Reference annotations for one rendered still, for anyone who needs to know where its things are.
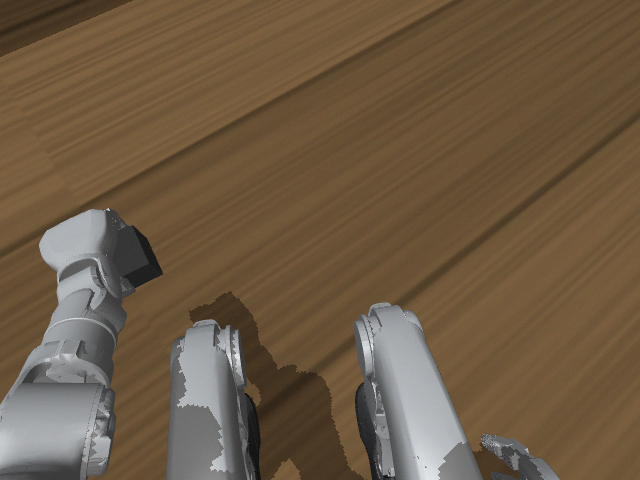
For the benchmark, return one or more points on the left robot hand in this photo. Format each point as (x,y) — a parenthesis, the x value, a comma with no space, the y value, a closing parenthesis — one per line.
(93,231)

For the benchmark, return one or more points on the left robot arm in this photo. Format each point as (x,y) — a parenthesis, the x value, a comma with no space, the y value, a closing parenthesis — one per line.
(57,420)

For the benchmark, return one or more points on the left robot foot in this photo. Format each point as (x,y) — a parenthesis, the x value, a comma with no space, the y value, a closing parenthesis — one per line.
(254,440)

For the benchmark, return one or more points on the right robot foot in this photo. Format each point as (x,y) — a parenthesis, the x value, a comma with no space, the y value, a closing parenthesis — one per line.
(367,433)

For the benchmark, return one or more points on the right robot hand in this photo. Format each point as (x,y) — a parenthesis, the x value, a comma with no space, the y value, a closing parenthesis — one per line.
(517,457)

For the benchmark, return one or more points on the small box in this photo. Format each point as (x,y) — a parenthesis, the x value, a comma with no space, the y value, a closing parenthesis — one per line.
(134,257)

